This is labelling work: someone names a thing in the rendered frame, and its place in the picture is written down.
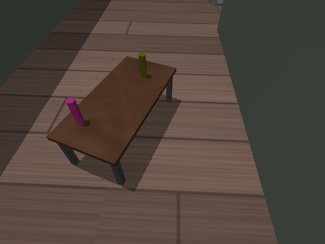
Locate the coffee table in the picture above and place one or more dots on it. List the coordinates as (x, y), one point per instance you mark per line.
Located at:
(113, 113)

